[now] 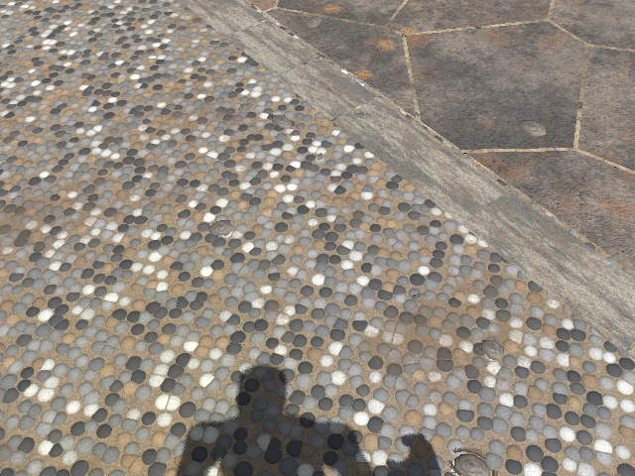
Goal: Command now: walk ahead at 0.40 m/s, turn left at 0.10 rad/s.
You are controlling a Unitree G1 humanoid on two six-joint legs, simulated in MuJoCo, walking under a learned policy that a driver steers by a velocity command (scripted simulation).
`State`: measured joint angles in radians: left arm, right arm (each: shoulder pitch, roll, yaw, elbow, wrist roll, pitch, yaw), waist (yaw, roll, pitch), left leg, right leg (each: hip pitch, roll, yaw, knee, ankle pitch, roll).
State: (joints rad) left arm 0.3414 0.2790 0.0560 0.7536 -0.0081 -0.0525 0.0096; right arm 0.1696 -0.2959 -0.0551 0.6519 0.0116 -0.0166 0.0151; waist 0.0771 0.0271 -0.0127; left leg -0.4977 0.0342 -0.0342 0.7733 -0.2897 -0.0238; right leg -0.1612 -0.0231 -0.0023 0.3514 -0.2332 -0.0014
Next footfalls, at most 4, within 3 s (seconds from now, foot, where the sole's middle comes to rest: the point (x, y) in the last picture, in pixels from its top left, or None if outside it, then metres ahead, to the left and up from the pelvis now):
0.10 left None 0.12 0.14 -0.78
0.58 right None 0.41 -0.15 -0.78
1.06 left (394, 389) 0.70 -0.06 -0.78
1.38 right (489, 462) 0.55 -0.26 -0.78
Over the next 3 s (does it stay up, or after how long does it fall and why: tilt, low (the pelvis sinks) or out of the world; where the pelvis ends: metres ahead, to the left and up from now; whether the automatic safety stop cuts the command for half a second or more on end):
stays up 0.56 -0.16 0.00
